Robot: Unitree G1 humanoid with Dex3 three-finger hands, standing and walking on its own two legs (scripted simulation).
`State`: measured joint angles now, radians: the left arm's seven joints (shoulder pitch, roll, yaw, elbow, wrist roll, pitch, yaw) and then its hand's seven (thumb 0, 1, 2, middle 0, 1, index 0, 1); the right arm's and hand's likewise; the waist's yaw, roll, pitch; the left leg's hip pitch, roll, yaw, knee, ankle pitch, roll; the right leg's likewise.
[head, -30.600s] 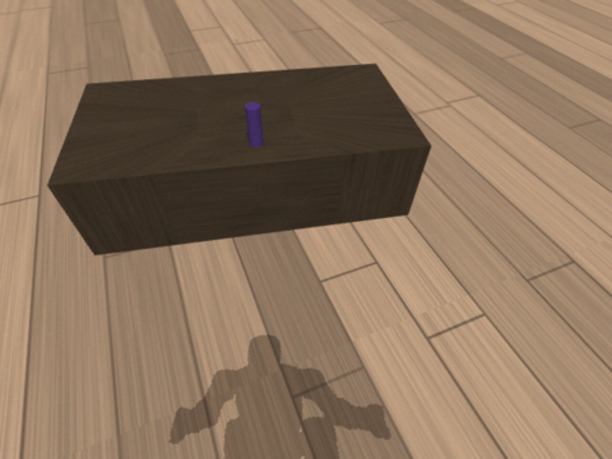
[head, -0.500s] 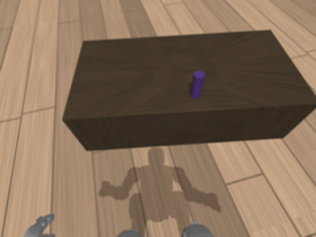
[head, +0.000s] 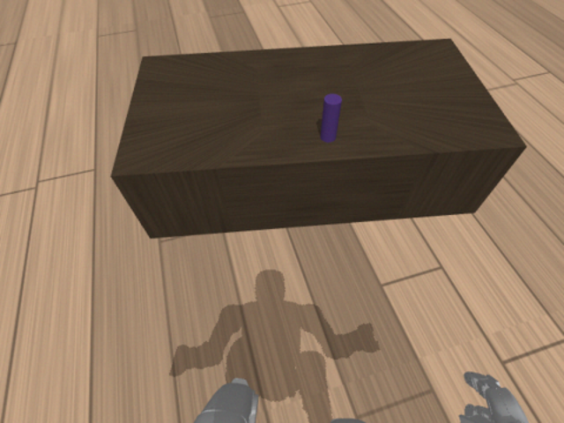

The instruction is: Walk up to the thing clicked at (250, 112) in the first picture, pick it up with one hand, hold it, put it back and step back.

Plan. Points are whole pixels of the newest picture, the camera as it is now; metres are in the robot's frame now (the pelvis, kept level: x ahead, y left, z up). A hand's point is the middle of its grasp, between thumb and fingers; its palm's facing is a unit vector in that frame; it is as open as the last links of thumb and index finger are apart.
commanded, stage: step back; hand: right
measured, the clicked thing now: (330, 119) +1.01 -0.13 -0.29
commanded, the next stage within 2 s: stand in 1.40 s
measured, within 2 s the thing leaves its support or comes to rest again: neither
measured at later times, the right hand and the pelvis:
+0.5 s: hand out of the picture -0.03 -0.25 -0.13, palm faces -0.10 +0.91 -0.39, open 7.4 cm; pelvis -0.14 +0.00 +0.01, yaw +3 degrees
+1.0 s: hand out of the picture -0.07 -0.22 -0.12, palm faces -0.05 +0.92 -0.38, open 7.4 cm; pelvis -0.14 +0.04 +0.01, yaw +2 degrees
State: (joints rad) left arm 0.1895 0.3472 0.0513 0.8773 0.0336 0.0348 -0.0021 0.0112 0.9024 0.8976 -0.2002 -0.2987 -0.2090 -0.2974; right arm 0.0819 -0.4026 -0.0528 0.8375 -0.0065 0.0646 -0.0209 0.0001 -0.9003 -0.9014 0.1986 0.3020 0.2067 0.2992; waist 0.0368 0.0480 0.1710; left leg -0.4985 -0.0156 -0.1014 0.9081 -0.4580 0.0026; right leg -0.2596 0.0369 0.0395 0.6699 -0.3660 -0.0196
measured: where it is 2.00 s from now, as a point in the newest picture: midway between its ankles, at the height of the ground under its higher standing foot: outside the picture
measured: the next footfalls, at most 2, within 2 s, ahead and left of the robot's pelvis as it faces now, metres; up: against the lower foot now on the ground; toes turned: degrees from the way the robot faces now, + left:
left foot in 0.24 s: -0.08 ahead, +0.13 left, +0.00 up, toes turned +3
right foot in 0.54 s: -0.13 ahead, -0.14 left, +0.00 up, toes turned +4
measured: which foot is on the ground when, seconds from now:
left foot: up 0.00-0.22, down 0.24-0.56, up 0.58-0.80, down 0.82-1.00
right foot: down 0.00-0.26, up 0.28-0.52, down 0.54-0.86, up 0.88-1.00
